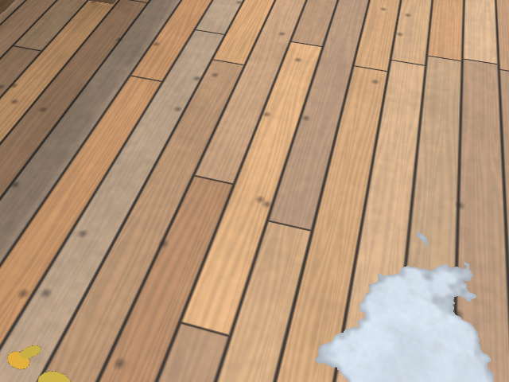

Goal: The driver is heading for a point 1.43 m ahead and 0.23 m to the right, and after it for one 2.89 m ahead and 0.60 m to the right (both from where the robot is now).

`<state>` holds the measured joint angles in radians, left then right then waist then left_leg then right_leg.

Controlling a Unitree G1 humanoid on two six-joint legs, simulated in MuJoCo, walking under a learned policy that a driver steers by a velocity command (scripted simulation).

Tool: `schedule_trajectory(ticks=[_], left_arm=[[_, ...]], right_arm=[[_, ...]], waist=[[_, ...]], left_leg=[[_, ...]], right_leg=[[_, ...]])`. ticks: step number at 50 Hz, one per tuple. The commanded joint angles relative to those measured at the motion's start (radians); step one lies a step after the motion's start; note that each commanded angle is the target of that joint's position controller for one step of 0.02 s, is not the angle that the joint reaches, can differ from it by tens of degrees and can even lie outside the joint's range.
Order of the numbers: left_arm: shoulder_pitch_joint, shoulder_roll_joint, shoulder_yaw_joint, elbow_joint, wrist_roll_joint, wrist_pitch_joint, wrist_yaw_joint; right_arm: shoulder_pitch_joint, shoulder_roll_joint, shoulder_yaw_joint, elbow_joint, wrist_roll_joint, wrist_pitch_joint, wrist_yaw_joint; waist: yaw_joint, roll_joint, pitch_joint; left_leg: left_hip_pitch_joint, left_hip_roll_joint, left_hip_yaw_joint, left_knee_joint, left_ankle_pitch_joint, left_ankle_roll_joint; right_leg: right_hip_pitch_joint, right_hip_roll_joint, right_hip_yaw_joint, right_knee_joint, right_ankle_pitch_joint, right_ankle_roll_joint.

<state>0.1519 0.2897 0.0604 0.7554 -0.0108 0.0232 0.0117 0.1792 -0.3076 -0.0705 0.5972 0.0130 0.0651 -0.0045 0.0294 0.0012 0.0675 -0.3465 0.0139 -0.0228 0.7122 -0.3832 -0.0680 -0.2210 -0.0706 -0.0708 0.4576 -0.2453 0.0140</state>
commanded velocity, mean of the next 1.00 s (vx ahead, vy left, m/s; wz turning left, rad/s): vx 0.37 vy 0.00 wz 0.07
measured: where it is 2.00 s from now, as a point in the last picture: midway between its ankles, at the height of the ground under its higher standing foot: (273, 214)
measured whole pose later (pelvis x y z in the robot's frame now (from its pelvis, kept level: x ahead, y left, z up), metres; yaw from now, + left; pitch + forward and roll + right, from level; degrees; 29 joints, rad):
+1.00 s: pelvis +0.36 -0.01 -0.01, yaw +2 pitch +3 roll -1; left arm 0.43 0.29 0.04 0.88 -0.02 -0.05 0.00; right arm 0.02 -0.25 -0.03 0.64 0.02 -0.09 0.06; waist 0.10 0.03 0.04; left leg -0.58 0.03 0.01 0.51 0.02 0.04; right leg 0.12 0.04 -0.03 0.20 -0.37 -0.03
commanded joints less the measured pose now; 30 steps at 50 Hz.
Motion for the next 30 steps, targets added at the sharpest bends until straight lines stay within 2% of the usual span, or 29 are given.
schedule_trajectory(ticks=[1, 2, 3, 4, 5, 6, 7, 8, 9, 11, 14, 16, 21, 23, 24, 25, 26, 27, 28, 29, 30], left_arm=[[-0.021, 0.180, 0.040, -0.039, -0.024, -0.013, -0.004], [0.032, 0.130, 0.022, -0.016, -0.011, -0.022, -0.010], [0.038, 0.038, -0.013, -0.033, 0.046, -0.033, -0.023], [-0.020, 0.076, -0.003, -0.070, 0.027, -0.039, -0.017], [-0.074, 0.158, 0.021, -0.076, 0.005, -0.041, -0.011], [-0.086, 0.178, 0.035, -0.076, -0.008, -0.044, -0.015], [-0.064, 0.170, 0.040, -0.053, -0.012, -0.046, -0.014], [-0.057, 0.169, 0.043, -0.047, -0.007, -0.050, -0.015], [-0.050, 0.153, 0.041, -0.039, -0.005, -0.059, -0.020], [-0.037, 0.123, 0.035, -0.025, -0.004, -0.080, -0.028], [-0.066, 0.088, 0.020, -0.028, -0.001, -0.094, -0.036], [-0.090, 0.079, 0.011, -0.038, -0.003, -0.096, -0.041], [-0.115, 0.104, 0.003, -0.062, -0.014, -0.106, -0.055], [-0.066, 0.116, 0.006, -0.052, -0.016, -0.113, -0.058], [-0.014, 0.124, 0.011, -0.033, -0.014, -0.114, -0.055], [0.089, 0.149, 0.026, -0.002, -0.014, -0.115, -0.046], [0.229, 0.212, 0.046, 0.022, -0.011, -0.118, -0.036], [0.310, 0.336, 0.072, 0.035, 0.004, -0.116, -0.039], [0.294, 0.242, 0.047, 0.029, 0.001, -0.124, -0.047], [0.233, 0.190, 0.029, 0.017, 0.003, -0.126, -0.046], [0.185, 0.160, 0.020, 0.003, 0.010, -0.125, -0.044]], right_arm=[[0.056, -0.085, -0.026, -0.042, -0.004, -0.016, 0.001], [0.073, -0.101, -0.026, -0.040, -0.006, -0.015, -0.003], [0.113, -0.160, -0.031, -0.045, -0.011, -0.014, -0.017], [0.134, -0.213, -0.043, -0.032, -0.024, -0.024, -0.010], [0.160, -0.201, -0.046, -0.020, -0.022, -0.045, -0.002], [0.147, -0.174, -0.035, 0.001, -0.021, -0.064, -0.001], [0.114, -0.164, -0.030, 0.004, -0.019, -0.078, -0.006], [0.098, -0.144, -0.023, 0.010, -0.011, -0.088, -0.011], [0.097, -0.128, -0.016, 0.012, -0.012, -0.095, -0.016], [0.102, -0.114, -0.014, 0.015, -0.017, -0.110, -0.019], [0.105, -0.128, -0.021, 0.025, -0.010, -0.123, -0.015], [0.122, -0.149, -0.029, 0.039, -0.005, -0.126, -0.009], [0.161, -0.171, -0.037, 0.079, 0.010, -0.125, 0.004], [0.152, -0.167, -0.035, 0.089, 0.013, -0.120, 0.006], [0.150, -0.158, -0.031, 0.093, 0.011, -0.116, 0.006], [0.154, -0.131, -0.020, 0.097, 0.002, -0.114, 0.005], [0.153, -0.073, 0.002, 0.085, -0.012, -0.116, 0.005], [0.195, -0.011, 0.021, 0.029, -0.008, -0.136, -0.001], [0.165, -0.101, -0.001, 0.039, 0.011, -0.150, -0.005], [0.119, -0.140, -0.013, 0.032, 0.030, -0.157, 0.001], [0.099, -0.129, -0.009, 0.038, 0.026, -0.158, 0.001]], waist=[[-0.038, -0.164, -0.131], [-0.038, -0.096, -0.170], [-0.022, 0.152, -0.232], [-0.064, 0.267, -0.195], [-0.116, 0.195, -0.136], [-0.103, 0.188, -0.078], [-0.082, 0.189, -0.037], [-0.075, 0.192, -0.005], [-0.066, 0.175, 0.002], [-0.058, 0.142, -0.014], [-0.067, 0.124, -0.023], [-0.079, 0.126, -0.018], [-0.085, 0.113, 0.012], [-0.049, 0.105, 0.005], [-0.021, 0.095, -0.012], [0.025, 0.078, -0.059], [0.083, -0.039, -0.158], [0.064, -0.340, -0.246], [0.077, -0.224, -0.219], [0.057, -0.172, -0.123], [0.037, -0.117, -0.089]], left_leg=[[0.166, -0.043, 0.065, -0.343, 0.217, 0.056], [0.323, 0.005, -0.010, -0.392, 0.315, 0.084], [0.489, 0.226, -0.278, -0.377, 0.521, 0.146], [0.387, 0.349, -0.430, -0.420, 0.256, 0.328], [0.354, 0.331, -0.475, -0.495, -0.033, 0.364], [0.329, 0.293, -0.447, -0.528, -0.214, 0.327], [0.309, 0.262, -0.413, -0.547, -0.252, 0.293], [0.301, 0.246, -0.387, -0.570, -0.219, 0.281], [0.295, 0.227, -0.355, -0.582, -0.169, 0.272], [0.306, 0.206, -0.295, -0.594, -0.062, 0.269], [0.281, 0.190, -0.221, -0.595, 0.039, 0.268], [0.246, 0.200, -0.203, -0.593, 0.054, 0.275], [0.211, 0.243, -0.211, -0.561, 0.035, 0.282], [0.201, 0.246, -0.205, -0.521, 0.057, 0.263], [0.179, 0.226, -0.186, -0.470, 0.093, 0.246], [0.135, 0.183, -0.148, -0.351, 0.194, 0.221], [0.039, 0.099, -0.056, -0.057, 0.214, 0.170], [-0.286, -0.057, 0.027, 0.315, -0.094, 0.090], [-0.406, -0.039, -0.096, 0.474, -0.172, 0.086], [-0.469, 0.016, -0.100, 0.514, -0.091, 0.108], [-0.457, 0.057, -0.078, 0.499, -0.006, 0.117]], right_leg=[[0.078, -0.182, 0.145, -0.024, 0.394, -0.177], [-0.016, -0.147, 0.108, 0.013, 0.216, -0.102], [-0.190, -0.051, 0.008, 0.224, -0.159, -0.001], [-0.337, 0.031, 0.010, 0.350, -0.383, 0.030], [-0.410, 0.013, 0.057, 0.496, -0.377, 0.036], [-0.462, -0.005, 0.084, 0.551, -0.306, 0.020], [-0.482, -0.016, 0.090, 0.562, -0.242, 0.008], [-0.500, -0.024, 0.100, 0.550, -0.171, 0.006], [-0.494, -0.024, 0.098, 0.546, -0.106, 0.003], [-0.485, -0.020, 0.086, 0.502, 0.000, 0.003], [-0.417, -0.008, 0.074, 0.325, 0.088, 0.017], [-0.362, 0.001, 0.068, 0.233, 0.107, 0.023], [-0.282, 0.008, 0.070, 0.128, 0.083, -0.012], [-0.194, 0.016, 0.057, 0.079, 0.090, -0.040], [-0.108, 0.034, 0.038, 0.056, 0.085, -0.052], [0.036, 0.054, 0.030, 0.040, 0.062, -0.070], [0.228, -0.072, 0.188, -0.009, 0.008, -0.119], [0.460, -0.296, 0.662, -0.162, -0.224, -0.276], [0.438, -0.314, 0.801, -0.248, -0.403, -0.299], [0.371, -0.298, 0.690, -0.247, -0.388, -0.267], [0.310, -0.254, 0.586, -0.246, -0.297, -0.243]])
